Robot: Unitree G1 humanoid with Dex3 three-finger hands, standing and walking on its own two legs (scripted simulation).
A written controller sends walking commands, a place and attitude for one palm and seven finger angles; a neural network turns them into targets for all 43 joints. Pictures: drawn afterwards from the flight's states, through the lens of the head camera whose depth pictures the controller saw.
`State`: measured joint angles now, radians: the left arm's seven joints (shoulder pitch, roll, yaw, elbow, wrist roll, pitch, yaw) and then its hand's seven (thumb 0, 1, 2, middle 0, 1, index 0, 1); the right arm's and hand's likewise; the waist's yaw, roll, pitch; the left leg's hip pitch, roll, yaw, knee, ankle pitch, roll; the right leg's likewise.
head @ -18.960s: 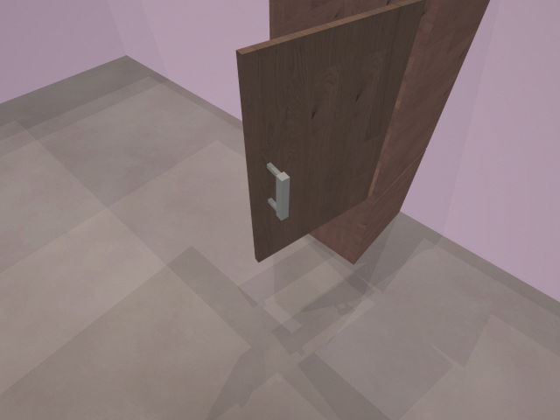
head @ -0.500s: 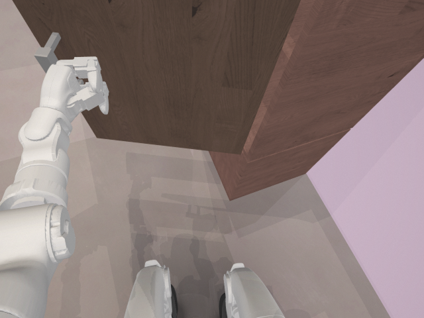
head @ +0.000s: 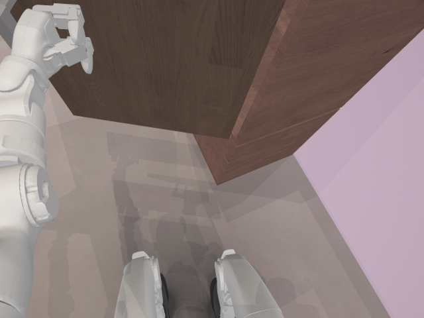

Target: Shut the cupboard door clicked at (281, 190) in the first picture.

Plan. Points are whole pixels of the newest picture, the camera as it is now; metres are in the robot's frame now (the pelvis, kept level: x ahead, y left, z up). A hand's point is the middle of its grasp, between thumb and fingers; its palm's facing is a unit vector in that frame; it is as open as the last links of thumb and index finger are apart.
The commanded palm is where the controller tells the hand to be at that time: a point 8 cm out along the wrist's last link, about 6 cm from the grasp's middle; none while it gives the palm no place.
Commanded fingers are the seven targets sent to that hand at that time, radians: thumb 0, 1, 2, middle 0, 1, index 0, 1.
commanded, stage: push the door shut along its arc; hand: left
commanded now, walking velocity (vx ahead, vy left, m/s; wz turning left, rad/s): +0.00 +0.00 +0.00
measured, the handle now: (26, 37) +0.59 +0.25 +0.09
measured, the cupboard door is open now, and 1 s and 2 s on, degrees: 59 46 46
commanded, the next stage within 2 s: pull the fist back off the door in 0.38 s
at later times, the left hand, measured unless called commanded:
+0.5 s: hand (106, 28) +0.59 +0.13 +0.10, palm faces -0.35 -0.94 -0.02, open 3.3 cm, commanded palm +0.61 +0.13 +0.09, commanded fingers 0.00 0.90 0.90 -1.30 -1.50 -1.30 -1.50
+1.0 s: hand (112, 34) +0.58 +0.12 +0.10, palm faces +0.13 -0.99 -0.02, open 3.1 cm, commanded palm +0.53 +0.15 +0.09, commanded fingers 0.00 0.90 0.90 -1.30 -1.50 -1.30 -1.50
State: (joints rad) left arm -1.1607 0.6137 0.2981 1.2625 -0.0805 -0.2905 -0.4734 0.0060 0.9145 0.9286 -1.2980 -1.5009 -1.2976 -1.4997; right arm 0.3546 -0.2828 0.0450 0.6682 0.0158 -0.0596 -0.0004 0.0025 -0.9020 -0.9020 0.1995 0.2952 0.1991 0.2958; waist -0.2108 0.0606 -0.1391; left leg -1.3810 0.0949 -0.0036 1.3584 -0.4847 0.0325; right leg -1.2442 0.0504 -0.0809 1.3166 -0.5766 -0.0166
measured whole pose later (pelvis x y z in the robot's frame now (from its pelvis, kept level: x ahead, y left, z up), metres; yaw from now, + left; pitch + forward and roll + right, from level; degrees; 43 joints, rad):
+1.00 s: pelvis +0.03 -0.01 +0.03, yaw +0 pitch +28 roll -3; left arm -1.03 0.38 0.38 1.18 0.02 -0.39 0.07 0.02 0.90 0.90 -1.30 -1.50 -1.30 -1.50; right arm 0.45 -0.24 0.00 0.66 -0.06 0.00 0.10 0.00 -0.90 -0.90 0.20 0.30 0.20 0.30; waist -0.22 0.07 -0.16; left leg -1.25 0.10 0.02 1.23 -0.48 0.01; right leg -1.13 0.06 -0.06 1.21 -0.57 -0.03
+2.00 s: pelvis +0.03 -0.01 +0.10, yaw +3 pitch +9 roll -1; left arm -0.22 0.22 0.14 0.44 -0.20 -0.32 -0.06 0.02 0.90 0.90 -1.28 -1.47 -1.28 -1.47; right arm 0.29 -0.27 -0.01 0.61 0.06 0.00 -0.01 0.01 -0.90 -0.90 0.20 0.29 0.20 0.30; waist -0.04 0.04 -0.11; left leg -0.66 0.05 0.05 0.85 -0.35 0.01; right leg -0.56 0.02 -0.03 0.85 -0.45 -0.02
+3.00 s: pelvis +0.06 -0.01 +0.14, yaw +4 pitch -4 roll +0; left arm 0.47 0.34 0.33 -0.37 -0.08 -0.06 0.11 0.02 0.89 0.90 -0.22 -0.32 -0.22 -0.32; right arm 0.19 -0.24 0.01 0.64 0.02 -0.08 -0.08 0.01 -0.90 -0.90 0.20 0.29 0.20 0.30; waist 0.07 0.07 0.00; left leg -0.15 0.01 0.05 0.42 -0.21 0.01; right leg -0.04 0.01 -0.03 0.40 -0.29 -0.01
